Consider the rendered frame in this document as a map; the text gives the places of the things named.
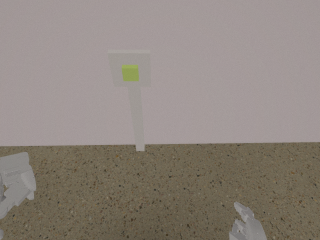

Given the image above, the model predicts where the button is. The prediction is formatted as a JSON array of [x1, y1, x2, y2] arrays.
[[121, 64, 139, 82]]

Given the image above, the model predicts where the left robot hand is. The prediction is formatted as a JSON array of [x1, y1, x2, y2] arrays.
[[0, 152, 37, 219]]

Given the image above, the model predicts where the right robot hand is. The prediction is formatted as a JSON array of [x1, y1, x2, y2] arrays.
[[229, 202, 267, 240]]

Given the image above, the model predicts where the panel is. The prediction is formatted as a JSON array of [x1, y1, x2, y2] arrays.
[[107, 49, 151, 151]]

